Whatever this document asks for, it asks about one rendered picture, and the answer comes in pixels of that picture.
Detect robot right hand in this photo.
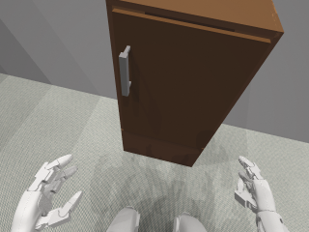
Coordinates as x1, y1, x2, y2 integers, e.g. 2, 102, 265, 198
235, 156, 277, 215

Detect robot left hand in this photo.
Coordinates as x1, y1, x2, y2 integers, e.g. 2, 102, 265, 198
11, 154, 83, 232

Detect cupboard door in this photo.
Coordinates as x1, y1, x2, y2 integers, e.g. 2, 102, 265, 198
112, 8, 271, 149

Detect robot thigh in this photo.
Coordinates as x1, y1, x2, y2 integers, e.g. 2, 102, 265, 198
173, 215, 207, 232
106, 208, 140, 232

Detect handle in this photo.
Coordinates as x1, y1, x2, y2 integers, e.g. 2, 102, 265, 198
119, 45, 131, 97

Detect right robot thigh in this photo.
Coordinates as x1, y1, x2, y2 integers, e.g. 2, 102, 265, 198
173, 215, 207, 232

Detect right robot forearm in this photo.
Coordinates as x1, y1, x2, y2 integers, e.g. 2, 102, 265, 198
255, 211, 289, 232

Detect left robot thigh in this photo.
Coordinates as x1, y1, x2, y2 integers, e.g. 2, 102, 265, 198
106, 208, 140, 232

